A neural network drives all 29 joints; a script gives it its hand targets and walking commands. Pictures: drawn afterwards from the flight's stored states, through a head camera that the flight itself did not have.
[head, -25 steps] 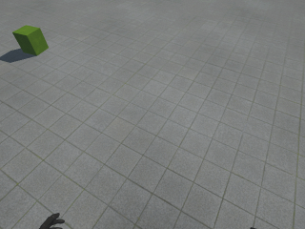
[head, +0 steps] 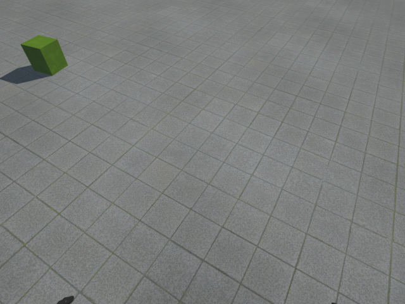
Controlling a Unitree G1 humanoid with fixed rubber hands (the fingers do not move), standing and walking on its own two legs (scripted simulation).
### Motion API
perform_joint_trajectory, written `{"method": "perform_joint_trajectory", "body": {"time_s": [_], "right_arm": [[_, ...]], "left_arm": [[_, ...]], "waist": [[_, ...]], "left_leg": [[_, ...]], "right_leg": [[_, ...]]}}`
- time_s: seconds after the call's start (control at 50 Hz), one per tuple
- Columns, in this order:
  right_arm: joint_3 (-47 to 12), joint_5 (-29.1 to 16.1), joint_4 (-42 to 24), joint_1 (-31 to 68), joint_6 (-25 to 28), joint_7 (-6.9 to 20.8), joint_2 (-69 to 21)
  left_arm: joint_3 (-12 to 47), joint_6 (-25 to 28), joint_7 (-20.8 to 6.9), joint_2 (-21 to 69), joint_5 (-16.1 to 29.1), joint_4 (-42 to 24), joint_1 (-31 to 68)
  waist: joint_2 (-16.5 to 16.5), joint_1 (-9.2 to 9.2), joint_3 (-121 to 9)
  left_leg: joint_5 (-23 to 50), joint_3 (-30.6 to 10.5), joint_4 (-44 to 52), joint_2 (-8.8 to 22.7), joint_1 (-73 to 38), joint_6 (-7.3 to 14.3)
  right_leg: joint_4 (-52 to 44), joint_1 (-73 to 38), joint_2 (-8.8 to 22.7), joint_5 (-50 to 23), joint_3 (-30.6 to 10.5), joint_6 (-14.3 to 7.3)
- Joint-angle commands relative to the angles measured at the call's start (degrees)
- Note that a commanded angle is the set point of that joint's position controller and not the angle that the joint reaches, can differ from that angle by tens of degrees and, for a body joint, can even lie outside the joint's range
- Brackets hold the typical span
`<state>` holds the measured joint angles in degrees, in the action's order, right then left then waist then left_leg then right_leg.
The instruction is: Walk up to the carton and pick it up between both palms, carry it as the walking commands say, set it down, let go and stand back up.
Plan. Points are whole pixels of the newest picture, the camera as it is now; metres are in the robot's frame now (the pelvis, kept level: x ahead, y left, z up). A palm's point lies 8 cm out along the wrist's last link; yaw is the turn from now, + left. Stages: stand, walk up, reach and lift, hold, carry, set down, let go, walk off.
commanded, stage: stand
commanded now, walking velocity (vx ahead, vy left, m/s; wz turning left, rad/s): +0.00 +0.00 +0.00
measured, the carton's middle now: (45, 55) +2.17 +1.45 -0.66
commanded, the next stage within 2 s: walk up in 0.86 s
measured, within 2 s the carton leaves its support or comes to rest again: neither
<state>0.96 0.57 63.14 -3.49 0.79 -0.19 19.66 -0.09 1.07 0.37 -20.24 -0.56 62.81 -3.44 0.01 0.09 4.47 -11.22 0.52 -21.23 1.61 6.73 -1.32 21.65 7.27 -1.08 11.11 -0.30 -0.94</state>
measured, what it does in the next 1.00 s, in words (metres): stands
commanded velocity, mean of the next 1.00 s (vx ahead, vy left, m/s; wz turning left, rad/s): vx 0.00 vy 0.00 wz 0.00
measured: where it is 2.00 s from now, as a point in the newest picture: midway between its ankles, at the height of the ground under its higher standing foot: (150, 283)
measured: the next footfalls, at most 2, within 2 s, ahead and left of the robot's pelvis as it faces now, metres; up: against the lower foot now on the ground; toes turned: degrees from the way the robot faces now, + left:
left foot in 1.40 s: +0.17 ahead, +0.25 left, +0.00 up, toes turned +20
right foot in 1.72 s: +0.38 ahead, +0.08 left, +0.00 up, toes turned +12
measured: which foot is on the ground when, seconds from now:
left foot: down 0.00-1.00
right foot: down 0.00-1.00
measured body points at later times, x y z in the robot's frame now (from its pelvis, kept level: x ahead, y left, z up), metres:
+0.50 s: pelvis +0.00 +0.01 +0.00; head +0.02 +0.01 +0.45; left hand +0.10 +0.31 -0.12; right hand +0.10 -0.29 -0.13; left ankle +0.01 +0.13 -0.75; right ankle +0.01 -0.11 -0.75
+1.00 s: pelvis +0.01 +0.01 +0.00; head +0.02 +0.01 +0.45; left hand +0.11 +0.31 -0.12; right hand +0.11 -0.29 -0.13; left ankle +0.01 +0.13 -0.75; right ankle +0.01 -0.11 -0.75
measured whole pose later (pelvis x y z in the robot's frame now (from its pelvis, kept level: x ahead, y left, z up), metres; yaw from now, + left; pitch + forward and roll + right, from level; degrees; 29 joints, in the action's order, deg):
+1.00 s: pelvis +0.01 +0.01 +0.00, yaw +0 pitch -3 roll +0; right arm 1.3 0.6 63.3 -4.0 0.7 -0.1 19.9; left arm 0.0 1.1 0.5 -20.6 -0.5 62.4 -4.4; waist 0.0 0.2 4.0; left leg -10.9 0.9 -18.6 0.7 5.0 -0.6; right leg 19.5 5.8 -0.2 11.0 -0.6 -0.2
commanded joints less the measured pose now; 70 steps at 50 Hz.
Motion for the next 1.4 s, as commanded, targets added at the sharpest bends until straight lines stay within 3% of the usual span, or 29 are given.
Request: {"method": "perform_joint_trajectory", "body": {"time_s": [0.0, 0.24, 0.3, 0.52, 0.7, 0.74, 0.86, 0.92, 1.02, 1.04, 1.06, 1.08, 1.1, 1.12, 1.14, 1.18, 1.22, 1.24, 1.3, 1.32, 1.34, 1.36, 1.38], "right_arm": [[2.2, 0.3, -2.6, 2.5, 0.7, -0.3, 11.8], [2.1, 0.1, -2.8, 2.9, 0.6, -0.2, 11.5], [2.2, 0.0, -2.9, 3.1, 0.7, -0.2, 11.3], [2.3, 0.1, -2.9, 2.1, 0.6, -0.2, 11.3], [2.3, -0.1, -2.7, 2.1, 0.6, -0.3, 11.8], [2.4, 0.1, -2.9, 2.1, 0.6, -0.2, 11.5], [2.3, 0.2, -2.8, 1.8, 0.8, -0.2, 11.8], [2.3, -0.1, -3.2, 2.2, 0.6, -0.3, 11.4], [2.3, 0.0, -3.2, 1.4, 0.7, -0.4, 11.7], [5.8, 2.3, -10.5, 4.8, 0.9, 3.0, 18.3], [5.3, 2.8, -13.3, 10.4, 0.5, 5.2, 17.5], [4.9, 3.2, -15.7, 13.5, 0.2, 5.8, 14.9], [5.2, 3.7, -15.9, 13.5, 0.2, 6.1, 16.3], [6.0, 3.5, -15.5, 11.1, 0.3, 7.0, 17.0], [6.9, 2.9, -15.4, 8.7, 0.2, 8.0, 18.1], [8.2, 2.1, -15.3, 6.3, 0.1, 9.6, 18.2], [8.3, 1.7, -15.9, 7.1, -0.1, 10.6, 17.1], [8.5, 1.7, -16.1, 6.9, -0.3, 10.8, 17.1], [8.9, 1.2, -15.8, 5.1, 0.0, 11.1, 18.0], [9.3, 1.4, -14.6, 1.5, 0.2, 10.9, 18.4], [10.3, 1.4, -12.2, -5.5, 0.6, 10.2, 20.2], [11.9, 1.9, -9.2, -16.4, 1.2, 8.5, 25.1], [12.1, 1.7, -10.1, -18.0, 1.6, 7.0, 30.6]], "left_arm": [[-2.1, 0.8, 0.3, -11.8, 0.0, -3.2, 2.9], [-2.0, 0.8, 0.4, -11.7, -0.1, -3.1, 2.5], [-2.0, 0.9, 0.5, -11.8, 0.3, -3.0, 1.9], [-2.1, 0.8, 0.5, -11.9, 0.0, -3.1, 1.4], [-2.1, 0.7, 0.6, -12.0, -0.1, -3.3, 1.8], [-1.9, 0.9, 0.6, -12.0, 0.1, -3.3, 1.4], [-1.9, 0.8, 0.5, -11.9, 0.3, -3.6, 1.2], [-2.0, 0.9, 0.5, -12.2, 0.1, -3.5, 1.4], [-2.0, 0.8, 0.6, -11.7, 0.1, -3.9, 1.0], [-7.3, 3.0, -1.0, -21.0, -0.8, -6.3, -3.1], [-8.4, 3.6, -1.1, -22.6, -1.2, -5.1, -8.6], [-9.4, 4.1, -0.7, -25.1, -1.4, -5.2, -8.9], [-9.5, 4.7, -0.6, -25.2, -1.5, -7.8, -6.7], [-9.5, 5.1, -0.7, -23.7, -1.1, -9.1, -4.0], [-9.8, 5.5, -0.7, -24.4, -1.2, -10.1, -3.2], [-9.9, 6.4, -0.7, -24.1, -1.9, -12.0, -0.6], [-10.0, 6.8, -1.1, -24.0, -2.2, -12.9, -1.2], [-10.0, 6.8, -1.3, -24.9, -2.3, -13.5, 0.0], [-9.3, 6.6, -2.2, -25.1, -2.2, -14.0, 1.7], [-8.6, 6.5, -2.5, -24.7, -2.0, -14.1, 3.6], [-7.7, 6.2, -2.6, -22.5, -2.2, -14.1, 3.7], [-6.1, 5.9, -2.9, -17.1, -2.1, -14.8, 3.0], [-4.9, 6.1, -3.1, -13.2, -1.8, -16.7, 3.7]], "waist": [[1.1, -0.09, -5.0], [-0.4, 0.10, -4.5], [0.7, 0.16, -5.4], [-0.7, 0.15, -6.1], [0.6, 0.32, -5.7], [-0.8, 0.30, -5.8], [1.5, 0.00, -6.4], [-1.1, 0.24, -6.3], [-0.4, 0.08, -5.5], [1.9, -3.86, -11.0], [-2.1, -7.36, -6.5], [-10.5, -8.19, -2.7], [-4.3, -7.22, -2.0], [-2.3, -4.84, -2.4], [-3.5, -4.32, -2.4], [-8.4, -2.14, -2.1], [-8.2, -2.46, -2.1], [-8.3, -1.54, -2.3], [-8.5, -0.78, -0.9], [-6.4, 1.47, -1.5], [0.5, 5.14, -5.4], [19.1, 10.93, -8.3], [32.1, 11.18, -7.7]], "left_leg": [[5.3, -5.1, 4.5, 5.7, -1.2, 2.2], [5.4, -5.3, 5.3, 6.0, -1.8, 2.5], [6.9, -5.4, 5.2, 6.0, -2.4, 2.5], [8.1, -5.3, 5.0, 6.0, -2.8, 2.5], [8.4, -4.9, 5.4, 5.8, -2.8, 2.2], [9.2, -5.3, 5.7, 6.1, -2.8, 2.6], [10.7, -5.0, 5.4, 6.2, -3.2, 2.5], [10.2, -4.7, 5.3, 6.2, -3.3, 2.4], [12.0, -4.9, 5.3, 6.1, -3.1, 2.4], [-13.2, -7.7, -2.9, 4.2, 13.2, 5.9], [-21.1, -4.2, -8.3, 2.0, 30.8, 4.6], [-14.7, 0.0, -23.3, 0.7, 39.2, 3.2], [-12.0, -3.5, -31.2, 4.4, 38.0, 2.1], [-10.2, -4.1, -34.5, 6.4, 36.6, 1.8], [-11.3, -5.3, -33.7, 8.4, 35.7, 0.7], [-10.4, -6.5, -30.6, 10.0, 32.8, -0.3], [-10.3, -4.7, -26.1, 9.7, 31.0, -0.5], [-10.2, -4.2, -24.8, 10.0, 28.6, -0.3], [-8.0, 1.8, -18.4, 7.5, 18.8, 0.4], [-5.3, 5.1, -15.1, 5.7, 10.3, 0.7], [-7.4, 6.3, -13.0, 2.1, -3.4, 1.5], [-22.9, -4.1, -3.4, 4.6, -14.8, 5.8], [-41.6, -32.6, 11.6, 14.7, -17.2, 11.4]], "right_leg": [[-5.0, 0.6, 7.5, -6.5, -6.1, -0.7], [-5.9, 1.3, 7.7, -5.2, -6.1, -0.5], [-5.5, 0.4, 8.0, -7.3, -6.5, -0.6], [-5.7, -0.3, 8.2, -8.7, -5.9, -0.4], [-5.7, -0.5, 8.1, -8.4, -5.9, -0.6], [-5.6, -0.8, 8.2, -9.1, -5.8, -0.4], [-5.4, -1.5, 8.6, -10.5, -6.2, -0.8], [-5.6, -1.4, 8.4, -10.7, -6.0, -0.4], [-5.4, -1.3, 8.2, -11.6, -5.6, -0.4], [2.0, -12.5, 8.4, 11.9, -2.5, -3.7], [-3.8, -18.9, 13.8, 26.6, -10.9, -7.3], [-14.3, -17.6, 25.7, 35.5, -22.2, -11.5], [-15.7, -11.8, 29.4, 30.2, -23.3, -12.5], [-15.3, -8.5, 29.2, 26.9, -20.8, -12.4], [-15.4, -6.2, 28.4, 28.0, -19.7, -12.3], [-14.9, -3.3, 26.0, 24.7, -13.4, -11.8], [-13.3, -2.1, 25.6, 23.8, -9.8, -12.4], [-12.9, -0.4, 25.8, 24.9, -8.6, -12.3], [-11.1, 6.3, 23.1, 24.3, -2.6, -9.8], [-6.7, 11.3, 20.4, 23.0, 2.6, -8.4], [6.0, 17.5, 15.8, 17.2, 7.7, -6.7], [33.7, 28.0, 7.2, 11.2, 14.2, -4.8], [49.9, 45.2, 0.0, 25.1, 8.4, -1.5]]}}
